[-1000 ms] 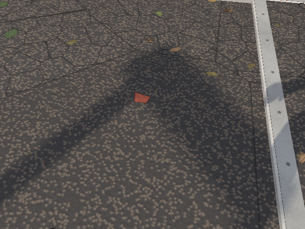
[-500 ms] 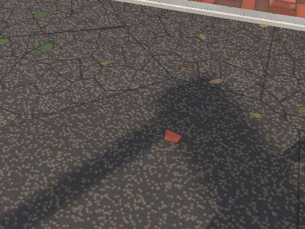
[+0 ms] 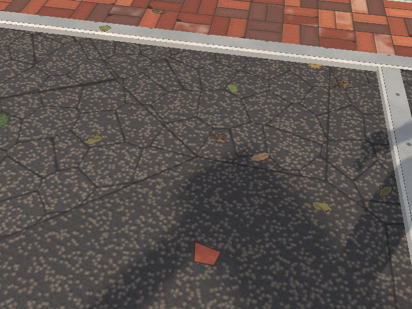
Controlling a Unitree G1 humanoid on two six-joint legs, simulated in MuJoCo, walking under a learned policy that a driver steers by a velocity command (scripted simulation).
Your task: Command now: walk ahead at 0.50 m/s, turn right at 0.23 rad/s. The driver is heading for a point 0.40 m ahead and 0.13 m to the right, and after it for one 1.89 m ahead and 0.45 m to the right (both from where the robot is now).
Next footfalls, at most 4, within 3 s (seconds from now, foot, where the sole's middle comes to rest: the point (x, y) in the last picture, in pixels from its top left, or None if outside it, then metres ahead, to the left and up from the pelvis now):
0.14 right None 0.25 -0.10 -0.78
0.68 left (206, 280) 0.58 -0.01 -0.78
1.22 right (281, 228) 0.77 -0.29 -0.78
1.64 left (231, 212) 0.84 -0.11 -0.78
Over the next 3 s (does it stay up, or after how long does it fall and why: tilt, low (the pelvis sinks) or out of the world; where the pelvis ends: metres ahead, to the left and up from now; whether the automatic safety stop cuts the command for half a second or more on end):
stays up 1.30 -0.40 0.00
